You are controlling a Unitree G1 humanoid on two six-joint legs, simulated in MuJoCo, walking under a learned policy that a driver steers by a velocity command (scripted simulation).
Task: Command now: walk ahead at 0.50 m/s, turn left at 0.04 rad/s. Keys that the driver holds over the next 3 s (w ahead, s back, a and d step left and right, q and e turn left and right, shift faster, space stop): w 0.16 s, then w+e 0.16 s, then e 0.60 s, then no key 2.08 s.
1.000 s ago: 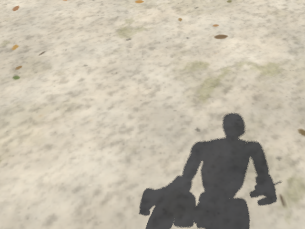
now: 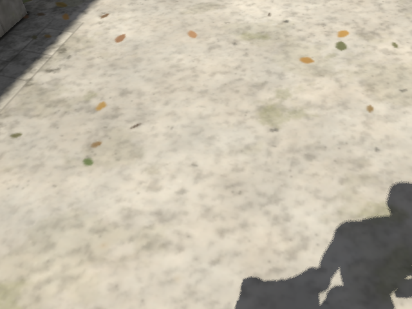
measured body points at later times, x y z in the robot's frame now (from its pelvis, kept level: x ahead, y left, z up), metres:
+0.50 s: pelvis +0.26 +0.06 +0.00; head +0.30 +0.07 +0.45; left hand +0.37 +0.34 -0.13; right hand +0.36 -0.22 -0.10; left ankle +0.31 +0.16 -0.74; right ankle +0.22 -0.08 -0.66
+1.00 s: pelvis +0.34 +0.01 +0.00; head +0.38 -0.03 +0.44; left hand +0.60 +0.21 -0.09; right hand +0.39 -0.31 -0.12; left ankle +0.41 +0.16 -0.68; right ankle +0.37 -0.09 -0.74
